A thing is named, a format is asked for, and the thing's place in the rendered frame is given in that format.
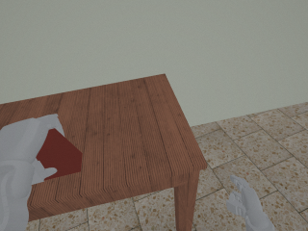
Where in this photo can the robot left hand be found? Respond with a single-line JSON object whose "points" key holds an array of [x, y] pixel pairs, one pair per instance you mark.
{"points": [[24, 139]]}

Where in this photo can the robot left forearm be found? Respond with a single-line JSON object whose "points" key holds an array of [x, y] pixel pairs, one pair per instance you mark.
{"points": [[16, 178]]}

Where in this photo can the sponge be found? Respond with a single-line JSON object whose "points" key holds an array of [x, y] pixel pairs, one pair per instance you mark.
{"points": [[59, 153]]}

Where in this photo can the robot right hand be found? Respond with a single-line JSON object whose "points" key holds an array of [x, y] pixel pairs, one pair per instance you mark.
{"points": [[239, 203]]}

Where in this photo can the robot right forearm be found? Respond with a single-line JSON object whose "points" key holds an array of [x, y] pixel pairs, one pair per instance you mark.
{"points": [[257, 220]]}

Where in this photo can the table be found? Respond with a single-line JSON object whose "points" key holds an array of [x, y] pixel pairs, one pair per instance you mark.
{"points": [[134, 139]]}

